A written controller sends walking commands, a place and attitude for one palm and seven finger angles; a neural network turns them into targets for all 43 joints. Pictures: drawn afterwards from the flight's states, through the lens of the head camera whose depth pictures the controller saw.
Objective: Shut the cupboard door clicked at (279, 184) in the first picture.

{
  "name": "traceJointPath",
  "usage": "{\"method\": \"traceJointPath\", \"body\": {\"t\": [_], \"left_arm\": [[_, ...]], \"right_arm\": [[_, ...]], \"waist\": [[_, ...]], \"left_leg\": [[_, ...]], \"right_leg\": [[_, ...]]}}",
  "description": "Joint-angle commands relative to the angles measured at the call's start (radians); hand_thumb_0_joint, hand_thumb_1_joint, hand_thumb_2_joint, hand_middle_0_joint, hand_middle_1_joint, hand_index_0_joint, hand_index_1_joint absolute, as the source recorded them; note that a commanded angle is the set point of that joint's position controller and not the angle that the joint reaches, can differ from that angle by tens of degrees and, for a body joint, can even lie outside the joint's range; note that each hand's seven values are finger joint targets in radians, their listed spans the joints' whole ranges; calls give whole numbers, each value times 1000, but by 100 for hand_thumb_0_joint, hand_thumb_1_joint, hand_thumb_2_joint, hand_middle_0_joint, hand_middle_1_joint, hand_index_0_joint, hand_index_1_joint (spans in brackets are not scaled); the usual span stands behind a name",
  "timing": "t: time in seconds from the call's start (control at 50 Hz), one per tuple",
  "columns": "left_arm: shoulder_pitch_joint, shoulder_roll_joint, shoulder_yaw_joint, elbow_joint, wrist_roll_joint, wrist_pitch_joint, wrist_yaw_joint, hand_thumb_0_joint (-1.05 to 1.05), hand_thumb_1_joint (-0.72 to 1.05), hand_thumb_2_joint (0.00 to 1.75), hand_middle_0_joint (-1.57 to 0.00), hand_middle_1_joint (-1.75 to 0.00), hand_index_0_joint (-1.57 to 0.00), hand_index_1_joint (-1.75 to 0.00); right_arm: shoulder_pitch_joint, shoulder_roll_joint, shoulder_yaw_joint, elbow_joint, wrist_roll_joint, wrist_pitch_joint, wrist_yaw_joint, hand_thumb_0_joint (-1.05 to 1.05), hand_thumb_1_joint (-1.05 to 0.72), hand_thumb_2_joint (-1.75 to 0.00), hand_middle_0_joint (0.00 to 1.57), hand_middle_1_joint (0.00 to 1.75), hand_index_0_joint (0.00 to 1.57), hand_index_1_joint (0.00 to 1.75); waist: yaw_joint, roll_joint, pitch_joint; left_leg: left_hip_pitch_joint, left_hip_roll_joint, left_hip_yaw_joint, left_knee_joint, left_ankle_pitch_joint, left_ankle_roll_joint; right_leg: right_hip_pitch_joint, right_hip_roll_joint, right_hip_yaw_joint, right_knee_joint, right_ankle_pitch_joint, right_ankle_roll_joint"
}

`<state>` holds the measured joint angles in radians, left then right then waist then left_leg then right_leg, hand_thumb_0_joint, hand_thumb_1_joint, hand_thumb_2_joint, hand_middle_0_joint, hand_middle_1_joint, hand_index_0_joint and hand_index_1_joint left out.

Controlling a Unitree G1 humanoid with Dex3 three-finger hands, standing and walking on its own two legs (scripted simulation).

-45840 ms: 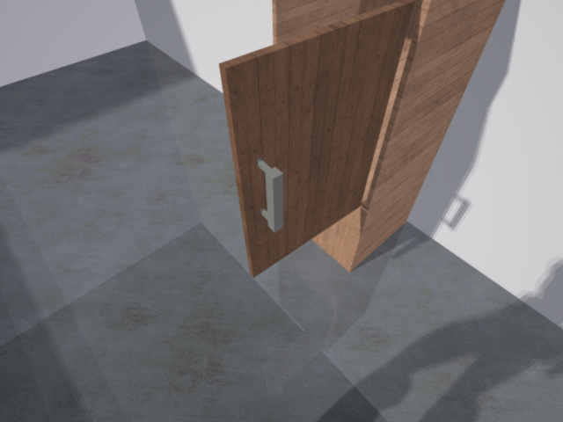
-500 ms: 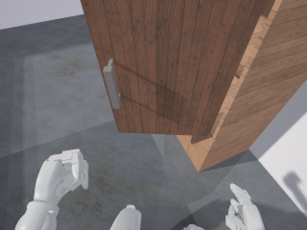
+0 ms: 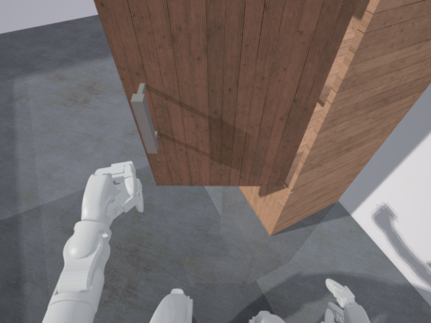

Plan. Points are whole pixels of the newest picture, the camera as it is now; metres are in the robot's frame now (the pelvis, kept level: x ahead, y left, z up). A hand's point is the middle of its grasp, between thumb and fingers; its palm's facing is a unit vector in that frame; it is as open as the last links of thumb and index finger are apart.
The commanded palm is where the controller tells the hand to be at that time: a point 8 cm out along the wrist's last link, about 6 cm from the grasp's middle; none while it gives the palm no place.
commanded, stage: bring the fist close to the handle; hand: left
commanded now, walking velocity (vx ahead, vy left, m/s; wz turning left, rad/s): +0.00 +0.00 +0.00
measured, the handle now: (147, 120) +0.52 +0.18 +0.06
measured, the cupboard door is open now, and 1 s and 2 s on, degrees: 63 63 50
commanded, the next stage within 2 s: push the door shut along its arc in 0.82 s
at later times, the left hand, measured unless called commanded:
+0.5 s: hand (160, 152) +0.43 +0.14 +0.06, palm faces +0.01 -1.00 -0.02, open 3.1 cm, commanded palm +0.39 +0.19 +0.06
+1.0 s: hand (159, 154) +0.42 +0.14 +0.06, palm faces +0.01 -1.00 -0.03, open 3.1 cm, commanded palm +0.40 +0.19 +0.06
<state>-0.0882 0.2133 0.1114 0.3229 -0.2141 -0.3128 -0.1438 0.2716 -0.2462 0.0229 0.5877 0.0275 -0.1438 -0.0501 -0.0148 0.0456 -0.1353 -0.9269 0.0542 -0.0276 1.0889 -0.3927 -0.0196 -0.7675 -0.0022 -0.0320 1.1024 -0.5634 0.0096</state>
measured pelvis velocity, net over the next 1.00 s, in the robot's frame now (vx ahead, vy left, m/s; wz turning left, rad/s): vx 0.00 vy -0.01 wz -0.02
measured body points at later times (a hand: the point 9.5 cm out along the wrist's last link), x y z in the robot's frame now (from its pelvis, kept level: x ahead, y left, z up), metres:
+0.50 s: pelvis +0.00 +0.00 +0.00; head +0.08 -0.01 +0.44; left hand +0.42 +0.19 +0.06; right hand +0.09 -0.26 -0.12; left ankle +0.08 +0.13 -0.66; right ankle -0.01 -0.13 -0.66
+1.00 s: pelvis +0.00 -0.01 +0.00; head +0.08 -0.01 +0.44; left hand +0.41 +0.19 +0.06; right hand +0.10 -0.27 -0.12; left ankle +0.08 +0.13 -0.66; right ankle -0.01 -0.13 -0.66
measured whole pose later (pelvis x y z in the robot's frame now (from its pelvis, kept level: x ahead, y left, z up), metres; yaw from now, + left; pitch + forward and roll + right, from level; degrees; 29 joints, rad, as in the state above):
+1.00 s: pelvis +0.00 -0.01 +0.00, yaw -1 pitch +16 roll -1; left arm -0.50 0.22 0.19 0.81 -0.14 -0.43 -0.09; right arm 0.30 -0.25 -0.01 0.65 0.01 -0.04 -0.02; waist -0.06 0.04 -0.14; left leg -0.97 0.07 -0.01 1.08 -0.39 -0.03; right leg -0.83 0.01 -0.01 1.11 -0.56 0.00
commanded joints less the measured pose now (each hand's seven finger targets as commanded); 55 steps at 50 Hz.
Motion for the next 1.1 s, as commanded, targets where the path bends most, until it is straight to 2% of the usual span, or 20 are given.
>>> {"method": "traceJointPath", "body": {"t": [0.0,0.04,0.12,0.24,0.3,0.36,0.4,0.44,0.48,0.52,0.58,0.64,0.68,0.8,0.84,0.92,0.96,1.0,1.04,1.08], "left_arm": [[-324,104,35,-157,-3,-92,10,0,90,90,-130,-150,-130,-150],[-361,132,57,-122,8,-97,22,0,90,90,-130,-150,-130,-150],[-479,115,48,-43,22,-106,45,0,90,90,-130,-150,-130,-150],[-610,190,116,95,37,-119,52,0,90,90,-130,-150,-130,-150],[-685,127,67,146,43,-131,49,0,90,90,-130,-150,-130,-150],[-761,121,66,221,44,-133,52,0,90,90,-130,-150,-130,-150],[-818,153,93,271,52,-138,57,0,90,90,-130,-150,-130,-150],[-787,218,157,312,61,-141,61,0,90,90,-130,-150,-130,-150],[-776,168,125,272,61,-156,57,0,90,90,-130,-150,-130,-150],[-725,182,145,273,56,-156,60,0,90,90,-130,-150,-130,-150],[-754,187,145,273,60,-162,62,0,90,90,-130,-150,-130,-150],[-771,207,161,246,62,-175,69,0,90,90,-130,-150,-130,-150],[-769,175,135,207,59,-191,67,0,90,90,-130,-150,-130,-150],[-748,166,120,261,59,-184,57,0,90,90,-130,-150,-130,-150],[-769,181,125,256,62,-184,54,0,90,90,-130,-150,-130,-150],[-772,168,115,266,56,-189,51,0,90,90,-130,-150,-130,-150],[-863,196,116,289,66,-198,43,0,90,90,-130,-150,-130,-150],[-890,218,131,322,67,-204,26,0,90,90,-130,-150,-130,-150],[-931,258,153,357,66,-204,7,0,90,90,-130,-150,-130,-150],[-978,235,133,404,58,-199,-14,0,90,90,-130,-150,-130,-150]], "right_arm": [[-31,-123,-60,-119,5,-37,-2,0,-90,-90,20,30,20,30],[-19,-132,-64,-107,2,-31,-3,0,-90,-90,20,30,20,30],[-11,-129,-66,-87,1,-17,1,0,-90,-90,20,30,20,30],[18,-134,-67,-61,-3,11,2,0,-90,-90,20,30,20,30],[32,-130,-71,-52,-5,14,11,0,-90,-90,20,30,20,30],[53,-135,-76,-36,-6,19,14,0,-90,-90,20,30,20,30],[67,-139,-79,-22,-8,25,14,0,-90,-90,20,30,20,30],[81,-147,-80,-26,-13,35,17,0,-90,-90,20,30,20,30],[80,-135,-82,-39,-15,42,27,0,-90,-90,20,30,20,30],[85,-136,-85,-45,-13,52,33,0,-90,-90,20,30,20,30],[93,-137,-88,-43,-12,62,33,0,-90,-90,20,30,20,30],[99,-141,-91,-40,-15,66,28,0,-90,-90,20,30,20,30],[91,-133,-91,-40,-13,64,29,0,-90,-90,20,30,20,30],[89,-134,-91,-25,-9,68,27,0,-90,-90,20,30,20,30],[87,-139,-90,-27,-9,68,24,0,-90,-90,20,30,20,30],[73,-135,-86,-32,-8,68,25,0,-90,-90,20,30,20,30],[79,-139,-84,-18,-9,67,20,0,-90,-90,20,30,20,30],[79,-141,-85,-16,-9,67,18,0,-90,-90,20,30,20,30],[86,-147,-83,-9,-8,69,14,0,-90,-90,20,30,20,30],[85,-143,-79,-5,-6,70,15,0,-90,-90,20,30,20,30]], "waist": [[-11,-2,-277],[-13,-17,-284],[-26,-21,-292],[-29,-22,-317],[-44,-1,-337],[-64,-19,-333],[-70,-40,-339],[-40,-31,-358],[-31,3,-419],[-27,-17,-409],[-40,-52,-380],[-44,-50,-388],[-44,-13,-412],[-55,-41,-346],[-55,-11,-346],[-56,-33,-346],[-77,-23,-337],[-77,-36,-348],[-76,-1,-356],[-87,-12,-358]], "left_leg": [[325,-32,-8,-141,103,38],[320,-30,-10,-137,104,40],[326,-31,-7,-136,101,38],[297,-32,2,-118,118,40],[329,-30,-4,-114,133,36],[320,-29,-6,-103,131,40],[302,-27,-6,-95,129,41],[291,-29,-3,-96,139,41],[332,-32,2,-98,193,37],[333,-29,10,-101,208,38],[303,-29,12,-105,183,43],[308,-31,17,-102,178,47],[339,-32,19,-103,202,44],[315,-31,18,-113,157,45],[322,-32,16,-111,147,46],[319,-33,15,-114,134,44],[312,-32,9,-102,128,47],[300,-32,10,-92,122,48],[305,-31,5,-84,125,47],[295,-31,0,-78,122,46]], "right_leg": [[-12,24,1,-185,246,-28],[-16,27,3,-183,247,-28],[-28,24,3,-186,252,-25],[-14,25,17,-182,282,-24],[-48,26,7,-174,294,-25],[-72,27,8,-177,296,-21],[-74,27,11,-172,296,-19],[-53,30,14,-165,303,-24],[-34,26,10,-149,354,-25],[-21,30,10,-158,376,-23],[-18,32,15,-165,364,-17],[-9,33,21,-169,367,-15],[-6,31,19,-164,391,-17],[-26,32,18,-183,352,-15],[-38,32,19,-183,334,-18],[-32,30,19,-188,320,-17],[-55,28,24,-182,319,-16],[-52,27,31,-180,316,-15],[-70,29,31,-169,308,-21],[-81,27,29,-166,303,-20]]}}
